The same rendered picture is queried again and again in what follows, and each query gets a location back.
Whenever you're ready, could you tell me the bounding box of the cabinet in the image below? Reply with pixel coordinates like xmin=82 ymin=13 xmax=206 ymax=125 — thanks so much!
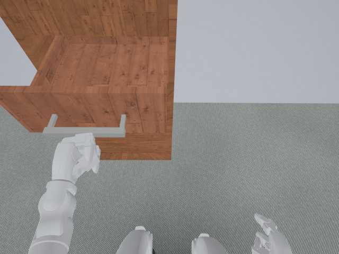
xmin=0 ymin=0 xmax=178 ymax=160

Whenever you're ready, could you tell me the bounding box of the drawer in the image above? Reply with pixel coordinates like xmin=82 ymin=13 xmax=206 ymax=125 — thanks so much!
xmin=0 ymin=35 xmax=167 ymax=133

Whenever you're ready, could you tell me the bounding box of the right robot hand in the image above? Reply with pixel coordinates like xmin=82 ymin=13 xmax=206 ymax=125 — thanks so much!
xmin=252 ymin=213 xmax=293 ymax=254

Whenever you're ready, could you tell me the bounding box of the left robot hand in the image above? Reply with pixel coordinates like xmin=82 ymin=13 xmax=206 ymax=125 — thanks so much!
xmin=52 ymin=133 xmax=101 ymax=184

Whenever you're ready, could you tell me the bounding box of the robot left thigh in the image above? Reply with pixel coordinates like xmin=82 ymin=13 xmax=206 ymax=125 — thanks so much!
xmin=116 ymin=230 xmax=153 ymax=254

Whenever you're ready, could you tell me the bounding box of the left robot shin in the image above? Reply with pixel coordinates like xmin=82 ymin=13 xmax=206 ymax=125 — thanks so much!
xmin=135 ymin=226 xmax=146 ymax=230

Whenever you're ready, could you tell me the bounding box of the left robot forearm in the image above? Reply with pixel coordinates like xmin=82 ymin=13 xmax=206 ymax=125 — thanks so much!
xmin=28 ymin=179 xmax=77 ymax=254

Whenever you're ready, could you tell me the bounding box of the handle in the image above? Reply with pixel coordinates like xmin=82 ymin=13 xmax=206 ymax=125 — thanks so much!
xmin=42 ymin=114 xmax=126 ymax=138

